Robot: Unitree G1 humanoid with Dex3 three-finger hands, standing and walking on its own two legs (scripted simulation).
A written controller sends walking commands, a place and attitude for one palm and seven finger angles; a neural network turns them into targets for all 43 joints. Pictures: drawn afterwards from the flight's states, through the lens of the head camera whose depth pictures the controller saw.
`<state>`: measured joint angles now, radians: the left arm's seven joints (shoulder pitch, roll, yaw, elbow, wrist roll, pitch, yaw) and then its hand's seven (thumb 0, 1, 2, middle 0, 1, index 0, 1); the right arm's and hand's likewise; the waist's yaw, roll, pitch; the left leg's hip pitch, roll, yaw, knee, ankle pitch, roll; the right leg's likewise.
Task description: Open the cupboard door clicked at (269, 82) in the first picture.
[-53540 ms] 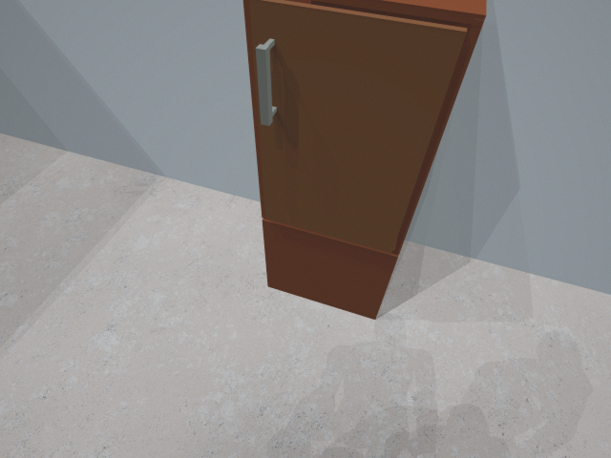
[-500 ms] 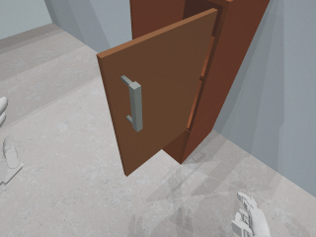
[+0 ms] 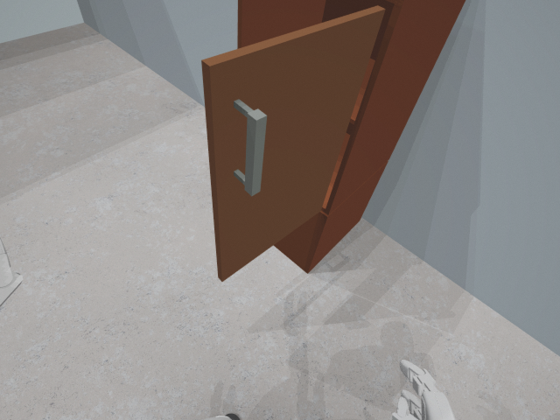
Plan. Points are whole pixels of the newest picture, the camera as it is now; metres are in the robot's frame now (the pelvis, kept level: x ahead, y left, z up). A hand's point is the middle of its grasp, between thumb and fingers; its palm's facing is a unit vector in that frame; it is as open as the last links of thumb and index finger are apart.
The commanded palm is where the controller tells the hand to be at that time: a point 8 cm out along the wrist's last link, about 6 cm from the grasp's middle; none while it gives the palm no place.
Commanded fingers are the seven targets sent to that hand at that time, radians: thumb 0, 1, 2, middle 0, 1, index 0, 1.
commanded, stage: step back with the hand held close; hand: left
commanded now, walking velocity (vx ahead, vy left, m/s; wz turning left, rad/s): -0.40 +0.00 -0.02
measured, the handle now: (246, 150) +0.49 +0.10 +0.10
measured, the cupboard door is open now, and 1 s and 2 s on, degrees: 85 85 85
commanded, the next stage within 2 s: stop stepping back and stand still in 0.08 s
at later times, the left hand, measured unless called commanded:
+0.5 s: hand (19, 414) +0.10 +0.23 +0.15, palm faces +0.40 -0.80 -0.44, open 7.4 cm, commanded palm +0.04 +0.26 +0.18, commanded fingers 0.00 0.90 0.90 -0.20 -0.30 -0.20 -0.30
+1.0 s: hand out of the picture +0.05 +0.24 +0.16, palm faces +0.45 -0.76 -0.46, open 7.4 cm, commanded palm -0.01 +0.28 +0.18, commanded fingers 0.00 0.90 0.90 -0.20 -0.30 -0.20 -0.30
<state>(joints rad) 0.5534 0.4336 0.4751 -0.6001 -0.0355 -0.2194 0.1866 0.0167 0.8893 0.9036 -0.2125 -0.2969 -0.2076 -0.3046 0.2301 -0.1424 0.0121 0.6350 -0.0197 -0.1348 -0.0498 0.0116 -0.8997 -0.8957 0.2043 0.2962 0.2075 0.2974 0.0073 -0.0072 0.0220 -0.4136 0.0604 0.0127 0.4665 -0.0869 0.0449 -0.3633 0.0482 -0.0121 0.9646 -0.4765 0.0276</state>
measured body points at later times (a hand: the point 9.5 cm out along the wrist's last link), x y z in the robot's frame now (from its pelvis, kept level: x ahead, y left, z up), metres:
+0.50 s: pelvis -0.11 -0.03 -0.01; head -0.11 -0.02 +0.44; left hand +0.08 +0.27 +0.17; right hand +0.04 -0.29 -0.08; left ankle -0.05 +0.06 -0.74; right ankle -0.16 -0.13 -0.74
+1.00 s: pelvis -0.15 -0.02 -0.01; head -0.15 -0.02 +0.44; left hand +0.02 +0.28 +0.19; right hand +0.00 -0.26 -0.09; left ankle -0.16 +0.11 -0.74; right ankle -0.15 -0.11 -0.73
